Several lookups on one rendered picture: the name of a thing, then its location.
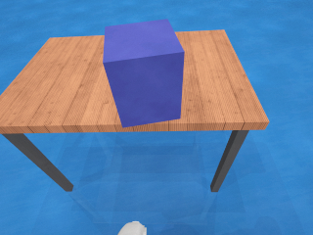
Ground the carton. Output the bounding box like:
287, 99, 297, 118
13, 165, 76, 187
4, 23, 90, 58
103, 19, 185, 128

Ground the table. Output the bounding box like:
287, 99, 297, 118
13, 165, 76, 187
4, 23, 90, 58
0, 29, 270, 193

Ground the robot left thigh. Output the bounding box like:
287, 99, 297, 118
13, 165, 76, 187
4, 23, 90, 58
117, 222, 147, 235

